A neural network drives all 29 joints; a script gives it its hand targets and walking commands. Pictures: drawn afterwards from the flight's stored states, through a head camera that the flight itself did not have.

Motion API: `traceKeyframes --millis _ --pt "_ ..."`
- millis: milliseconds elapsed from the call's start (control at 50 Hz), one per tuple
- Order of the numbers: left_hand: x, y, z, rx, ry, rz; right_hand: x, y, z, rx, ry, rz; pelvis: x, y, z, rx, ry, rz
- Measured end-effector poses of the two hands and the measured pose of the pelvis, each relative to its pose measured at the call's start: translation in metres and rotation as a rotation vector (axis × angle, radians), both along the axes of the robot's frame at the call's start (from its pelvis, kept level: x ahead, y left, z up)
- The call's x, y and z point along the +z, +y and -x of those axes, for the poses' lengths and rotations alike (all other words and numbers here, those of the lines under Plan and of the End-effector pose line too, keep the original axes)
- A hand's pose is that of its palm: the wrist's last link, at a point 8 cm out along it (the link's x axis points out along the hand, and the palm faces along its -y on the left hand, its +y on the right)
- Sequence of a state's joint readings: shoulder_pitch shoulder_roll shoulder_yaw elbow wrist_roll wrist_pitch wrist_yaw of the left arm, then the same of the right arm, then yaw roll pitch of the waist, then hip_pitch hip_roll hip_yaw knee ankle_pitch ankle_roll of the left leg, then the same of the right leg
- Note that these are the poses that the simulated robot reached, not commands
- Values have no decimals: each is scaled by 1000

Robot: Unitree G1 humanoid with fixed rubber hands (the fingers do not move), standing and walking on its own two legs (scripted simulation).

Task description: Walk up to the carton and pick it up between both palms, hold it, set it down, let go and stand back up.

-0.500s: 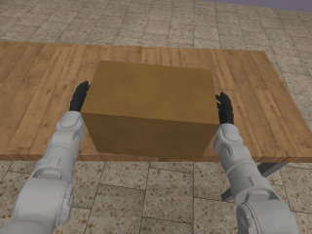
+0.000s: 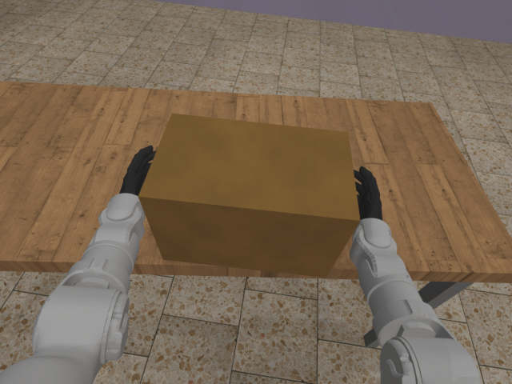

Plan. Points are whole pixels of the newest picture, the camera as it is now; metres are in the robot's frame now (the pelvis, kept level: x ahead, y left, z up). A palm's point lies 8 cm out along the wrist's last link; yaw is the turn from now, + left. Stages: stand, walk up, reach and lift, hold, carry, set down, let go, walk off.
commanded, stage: reach and lift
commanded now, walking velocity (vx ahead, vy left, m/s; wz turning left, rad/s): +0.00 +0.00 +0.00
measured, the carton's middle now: (251, 198) +0.41 +0.01 +0.04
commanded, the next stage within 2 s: none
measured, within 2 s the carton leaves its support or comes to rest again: leaves its support in 0.08 s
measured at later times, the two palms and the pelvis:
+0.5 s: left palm (144, 179) +0.40 +0.17 +0.10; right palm (387, 219) +0.34 -0.21 +0.07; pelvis -0.01 -0.01 +0.01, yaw -1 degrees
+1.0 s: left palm (139, 187) +0.40 +0.18 +0.09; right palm (384, 211) +0.35 -0.20 +0.08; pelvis +0.00 -0.01 +0.01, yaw -1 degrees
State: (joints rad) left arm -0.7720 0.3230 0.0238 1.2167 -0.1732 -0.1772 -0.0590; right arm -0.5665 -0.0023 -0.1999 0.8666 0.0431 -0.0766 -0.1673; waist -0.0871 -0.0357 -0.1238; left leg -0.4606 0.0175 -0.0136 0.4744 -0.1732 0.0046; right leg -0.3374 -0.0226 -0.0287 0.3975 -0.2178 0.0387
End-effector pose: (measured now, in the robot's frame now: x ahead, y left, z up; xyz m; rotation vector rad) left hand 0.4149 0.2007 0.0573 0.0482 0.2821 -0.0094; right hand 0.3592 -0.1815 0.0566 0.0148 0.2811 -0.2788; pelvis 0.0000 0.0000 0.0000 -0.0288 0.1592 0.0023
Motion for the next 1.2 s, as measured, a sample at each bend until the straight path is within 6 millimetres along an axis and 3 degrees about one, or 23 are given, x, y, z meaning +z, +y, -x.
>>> traceKeyframes --millis 160,440,580,860,1040,1200 --pt "16 -3 5 -15 -60 -32 2 -2 9 -7 -56 -7 3 2 -7 20 -3 1" --pt "44 -23 11 -12 -131 -27 14 -20 16 0 -118 29 7 -6 7 -5 -15 -12" --pt "41 -27 11 -13 -140 -12 15 -25 17 0 -126 48 7 -11 11 -22 -2 -16" --pt "26 -16 15 11 -137 -17 14 -16 9 25 -125 41 6 -8 4 -14 49 -7" --pt "38 -18 18 22 -126 -11 28 -20 6 41 -114 40 7 -7 -1 -15 20 -7" --pt "64 -22 22 42 -99 -26 52 -25 3 65 -85 34 9 -10 -3 -14 -42 -10"
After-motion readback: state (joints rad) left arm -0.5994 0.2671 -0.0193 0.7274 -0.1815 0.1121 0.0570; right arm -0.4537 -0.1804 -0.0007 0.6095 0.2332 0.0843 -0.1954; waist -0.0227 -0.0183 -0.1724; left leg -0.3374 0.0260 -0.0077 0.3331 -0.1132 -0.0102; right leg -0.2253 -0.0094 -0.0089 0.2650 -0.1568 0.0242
